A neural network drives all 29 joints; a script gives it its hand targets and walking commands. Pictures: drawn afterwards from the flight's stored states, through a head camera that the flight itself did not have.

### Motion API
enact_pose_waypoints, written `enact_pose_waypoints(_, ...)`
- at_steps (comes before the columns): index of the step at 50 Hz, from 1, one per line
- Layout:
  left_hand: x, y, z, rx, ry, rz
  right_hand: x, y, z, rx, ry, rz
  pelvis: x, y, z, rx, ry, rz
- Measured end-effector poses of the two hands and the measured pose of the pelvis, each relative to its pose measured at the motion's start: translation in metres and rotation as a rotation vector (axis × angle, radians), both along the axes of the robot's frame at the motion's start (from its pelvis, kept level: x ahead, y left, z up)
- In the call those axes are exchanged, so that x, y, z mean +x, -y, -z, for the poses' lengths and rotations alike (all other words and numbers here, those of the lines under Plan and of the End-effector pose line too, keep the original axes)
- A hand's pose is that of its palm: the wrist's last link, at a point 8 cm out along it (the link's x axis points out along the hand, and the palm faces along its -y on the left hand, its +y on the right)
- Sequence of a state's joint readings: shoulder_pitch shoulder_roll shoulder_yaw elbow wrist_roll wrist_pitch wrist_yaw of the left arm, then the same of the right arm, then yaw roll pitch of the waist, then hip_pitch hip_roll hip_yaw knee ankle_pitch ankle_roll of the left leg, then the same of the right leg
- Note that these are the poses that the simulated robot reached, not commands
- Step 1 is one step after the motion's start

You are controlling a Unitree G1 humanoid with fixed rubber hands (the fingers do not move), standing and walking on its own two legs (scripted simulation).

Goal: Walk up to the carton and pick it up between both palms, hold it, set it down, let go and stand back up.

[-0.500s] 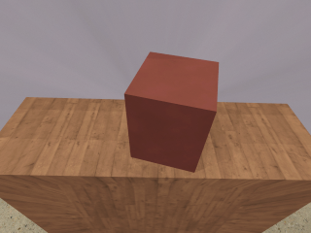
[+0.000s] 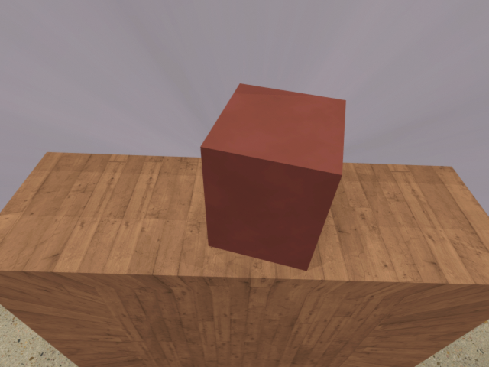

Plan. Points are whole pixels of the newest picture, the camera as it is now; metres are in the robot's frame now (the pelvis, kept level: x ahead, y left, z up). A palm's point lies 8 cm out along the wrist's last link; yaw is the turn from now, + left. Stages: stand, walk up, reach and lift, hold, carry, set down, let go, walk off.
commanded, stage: stand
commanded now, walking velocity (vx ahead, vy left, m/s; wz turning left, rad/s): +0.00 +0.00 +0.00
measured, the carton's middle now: (273, 177) +0.46 -0.05 +0.09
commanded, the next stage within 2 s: none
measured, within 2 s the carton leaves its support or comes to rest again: neither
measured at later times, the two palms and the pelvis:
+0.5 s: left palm out of the picture +0.06 +0.30 -0.11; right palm out of the picture +0.07 -0.31 -0.11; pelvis +0.00 -0.01 +0.00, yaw +0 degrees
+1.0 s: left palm out of the picture +0.07 +0.29 -0.11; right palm out of the picture +0.08 -0.31 -0.11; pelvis +0.01 -0.01 +0.00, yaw -1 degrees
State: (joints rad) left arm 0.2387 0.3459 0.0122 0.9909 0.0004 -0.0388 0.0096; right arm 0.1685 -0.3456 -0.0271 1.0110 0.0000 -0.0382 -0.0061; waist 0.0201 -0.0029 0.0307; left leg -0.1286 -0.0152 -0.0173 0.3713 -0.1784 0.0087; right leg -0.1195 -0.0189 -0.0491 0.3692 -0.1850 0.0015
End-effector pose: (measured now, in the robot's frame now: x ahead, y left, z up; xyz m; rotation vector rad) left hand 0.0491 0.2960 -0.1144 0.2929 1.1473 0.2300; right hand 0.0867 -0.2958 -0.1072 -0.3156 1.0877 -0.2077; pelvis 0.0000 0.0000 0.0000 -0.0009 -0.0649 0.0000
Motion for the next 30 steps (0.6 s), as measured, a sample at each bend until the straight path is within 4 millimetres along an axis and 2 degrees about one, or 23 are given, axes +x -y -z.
enact_pose_waypoints(8,-0.001,0.0,-0.002,0.005,-0.005,0.005,0.003,0.002,0.0,0.007,0.018,0.002,-0.004,0.001,0.0,0.001,0.0,0.006)
enact_pose_waypoints(16,-0.002,-0.003,-0.004,0.022,-0.02,0.004,-0.013,0.009,0.003,-0.004,-0.032,0.015,-0.006,0.004,-0.001,0.0,0.001,0.005)
enact_pose_waypoints(22,0.005,-0.001,-0.005,0.024,-0.012,0.008,-0.021,0.01,0.005,0.002,-0.061,0.025,-0.004,0.005,-0.001,0.0,-0.005,0.007)
enact_pose_waypoints(30,0.012,0.003,-0.004,0.016,-0.016,0.016,-0.019,0.01,0.006,0.005,-0.059,0.036,0.0,0.006,-0.001,0.001,-0.01,0.013)
